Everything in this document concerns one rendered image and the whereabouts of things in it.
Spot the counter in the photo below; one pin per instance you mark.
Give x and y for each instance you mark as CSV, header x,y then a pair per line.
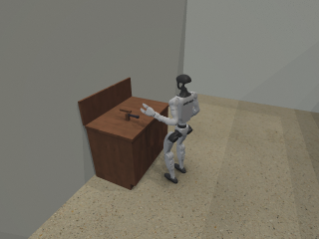
x,y
123,148

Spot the robot left upper arm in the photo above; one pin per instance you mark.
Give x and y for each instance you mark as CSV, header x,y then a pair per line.
x,y
173,103

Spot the robot left forearm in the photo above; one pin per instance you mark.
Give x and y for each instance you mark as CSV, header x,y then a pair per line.
x,y
166,120

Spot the robot right upper arm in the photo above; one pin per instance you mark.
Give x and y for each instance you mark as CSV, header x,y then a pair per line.
x,y
196,108

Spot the left robot shin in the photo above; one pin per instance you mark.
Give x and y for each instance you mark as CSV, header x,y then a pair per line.
x,y
169,164

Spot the tap lever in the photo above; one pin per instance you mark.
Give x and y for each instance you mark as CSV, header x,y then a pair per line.
x,y
133,116

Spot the left robot hand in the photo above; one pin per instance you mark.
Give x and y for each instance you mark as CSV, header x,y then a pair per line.
x,y
149,112

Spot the right robot thigh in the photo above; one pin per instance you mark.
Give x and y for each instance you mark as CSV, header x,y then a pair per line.
x,y
179,145

